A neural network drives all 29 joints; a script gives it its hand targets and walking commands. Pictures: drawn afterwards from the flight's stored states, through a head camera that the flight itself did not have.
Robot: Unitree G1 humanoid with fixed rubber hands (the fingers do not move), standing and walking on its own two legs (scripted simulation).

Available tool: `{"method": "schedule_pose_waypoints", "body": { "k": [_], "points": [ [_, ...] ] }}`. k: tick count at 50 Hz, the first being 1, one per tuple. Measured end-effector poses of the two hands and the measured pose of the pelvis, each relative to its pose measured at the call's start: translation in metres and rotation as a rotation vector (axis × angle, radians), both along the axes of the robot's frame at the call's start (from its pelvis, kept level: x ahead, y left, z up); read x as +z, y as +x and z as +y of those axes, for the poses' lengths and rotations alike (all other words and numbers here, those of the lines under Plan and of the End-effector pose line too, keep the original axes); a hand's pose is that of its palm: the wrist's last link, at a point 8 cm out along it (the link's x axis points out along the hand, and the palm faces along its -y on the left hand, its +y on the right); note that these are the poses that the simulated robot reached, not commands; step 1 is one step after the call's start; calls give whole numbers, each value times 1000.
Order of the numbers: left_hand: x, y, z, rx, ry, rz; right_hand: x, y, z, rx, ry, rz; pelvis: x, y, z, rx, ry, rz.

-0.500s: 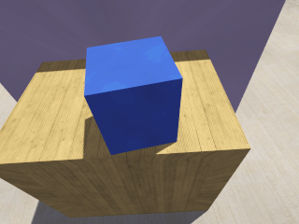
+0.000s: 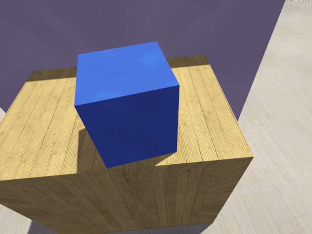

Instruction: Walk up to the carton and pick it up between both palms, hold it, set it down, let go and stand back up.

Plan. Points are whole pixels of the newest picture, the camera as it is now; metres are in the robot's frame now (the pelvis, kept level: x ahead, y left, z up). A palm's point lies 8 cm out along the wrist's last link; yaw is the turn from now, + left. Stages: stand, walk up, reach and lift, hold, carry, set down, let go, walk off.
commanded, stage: walk up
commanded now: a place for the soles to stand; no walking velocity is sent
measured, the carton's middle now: (131, 106) +0.44 +0.09 +0.11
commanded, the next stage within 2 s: reach and lift in 0.30 s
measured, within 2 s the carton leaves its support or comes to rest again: neither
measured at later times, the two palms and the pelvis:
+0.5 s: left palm out of the picture +0.10 +0.25 -0.14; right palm out of the picture +0.11 -0.25 -0.16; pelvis -0.05 -0.01 -0.04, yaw +8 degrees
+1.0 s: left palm out of the picture +0.01 +0.23 -0.08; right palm out of the picture +0.09 -0.20 -0.11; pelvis -0.10 -0.04 -0.01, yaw +13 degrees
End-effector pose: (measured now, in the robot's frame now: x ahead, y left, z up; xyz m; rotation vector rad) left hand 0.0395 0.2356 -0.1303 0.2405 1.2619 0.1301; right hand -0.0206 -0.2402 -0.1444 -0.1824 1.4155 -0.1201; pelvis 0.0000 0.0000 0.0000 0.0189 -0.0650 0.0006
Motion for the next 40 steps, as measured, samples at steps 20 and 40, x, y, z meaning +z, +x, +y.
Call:
{"method": "schedule_pose_waypoints", "body": {
  "k": [20,40],
  "points": [
    [-14,2,4,105,-42,136,-14,43,-7,74,28,-28,-14,-18,-6,101,-22,59],
    [33,-35,1,75,16,-137,26,114,31,180,62,-415,-18,-82,-26,229,-113,-76]
  ]
}}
